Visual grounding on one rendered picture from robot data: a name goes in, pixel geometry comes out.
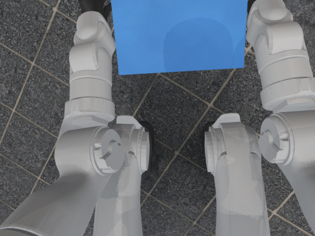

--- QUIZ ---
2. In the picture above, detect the robot right shin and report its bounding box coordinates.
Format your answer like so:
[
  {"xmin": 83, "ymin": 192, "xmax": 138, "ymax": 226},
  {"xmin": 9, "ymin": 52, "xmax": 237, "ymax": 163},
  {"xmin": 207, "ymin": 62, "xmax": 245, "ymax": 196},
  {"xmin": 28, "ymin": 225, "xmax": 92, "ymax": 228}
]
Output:
[{"xmin": 211, "ymin": 113, "xmax": 261, "ymax": 174}]

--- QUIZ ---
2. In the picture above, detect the right robot upper arm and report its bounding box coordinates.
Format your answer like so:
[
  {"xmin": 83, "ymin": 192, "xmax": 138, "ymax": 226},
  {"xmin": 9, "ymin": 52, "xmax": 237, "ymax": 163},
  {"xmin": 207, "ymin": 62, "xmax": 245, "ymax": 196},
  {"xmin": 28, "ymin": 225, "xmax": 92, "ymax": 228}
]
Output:
[{"xmin": 258, "ymin": 110, "xmax": 315, "ymax": 235}]

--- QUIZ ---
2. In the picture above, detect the right robot forearm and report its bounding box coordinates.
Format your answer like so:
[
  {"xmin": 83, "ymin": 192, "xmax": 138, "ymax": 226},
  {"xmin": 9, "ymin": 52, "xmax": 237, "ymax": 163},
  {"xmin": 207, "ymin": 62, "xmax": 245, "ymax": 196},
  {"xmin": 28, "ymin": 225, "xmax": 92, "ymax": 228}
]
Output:
[{"xmin": 246, "ymin": 0, "xmax": 315, "ymax": 113}]

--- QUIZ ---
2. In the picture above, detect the carton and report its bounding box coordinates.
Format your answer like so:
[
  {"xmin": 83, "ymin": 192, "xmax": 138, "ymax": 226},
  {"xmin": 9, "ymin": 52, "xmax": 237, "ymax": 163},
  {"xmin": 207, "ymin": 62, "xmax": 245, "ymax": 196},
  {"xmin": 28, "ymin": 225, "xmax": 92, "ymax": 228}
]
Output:
[{"xmin": 111, "ymin": 0, "xmax": 248, "ymax": 75}]

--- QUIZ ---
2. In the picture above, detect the left robot hand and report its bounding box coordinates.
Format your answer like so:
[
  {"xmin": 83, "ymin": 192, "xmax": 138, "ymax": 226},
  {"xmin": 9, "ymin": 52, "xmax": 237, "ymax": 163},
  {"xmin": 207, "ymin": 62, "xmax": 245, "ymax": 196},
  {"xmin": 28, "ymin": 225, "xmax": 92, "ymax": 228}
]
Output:
[{"xmin": 78, "ymin": 0, "xmax": 112, "ymax": 22}]

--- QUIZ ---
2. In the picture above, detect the left robot forearm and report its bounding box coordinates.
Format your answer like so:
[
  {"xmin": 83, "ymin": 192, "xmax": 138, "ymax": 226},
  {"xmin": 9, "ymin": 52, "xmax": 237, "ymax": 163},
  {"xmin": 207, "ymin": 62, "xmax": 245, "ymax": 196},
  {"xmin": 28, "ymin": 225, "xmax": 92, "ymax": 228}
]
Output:
[{"xmin": 57, "ymin": 11, "xmax": 116, "ymax": 141}]

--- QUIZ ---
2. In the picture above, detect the left robot upper arm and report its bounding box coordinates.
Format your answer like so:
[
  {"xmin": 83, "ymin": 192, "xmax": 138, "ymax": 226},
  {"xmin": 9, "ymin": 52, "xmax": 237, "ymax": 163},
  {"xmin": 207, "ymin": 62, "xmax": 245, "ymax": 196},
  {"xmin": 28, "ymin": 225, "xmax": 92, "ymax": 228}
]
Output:
[{"xmin": 0, "ymin": 125, "xmax": 125, "ymax": 236}]

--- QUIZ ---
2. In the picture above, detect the right robot thigh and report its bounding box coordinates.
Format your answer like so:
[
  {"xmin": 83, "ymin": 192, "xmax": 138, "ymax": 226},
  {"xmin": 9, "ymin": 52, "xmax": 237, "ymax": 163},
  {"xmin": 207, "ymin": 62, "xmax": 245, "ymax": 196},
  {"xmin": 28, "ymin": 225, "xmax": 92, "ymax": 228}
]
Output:
[{"xmin": 205, "ymin": 122, "xmax": 270, "ymax": 236}]

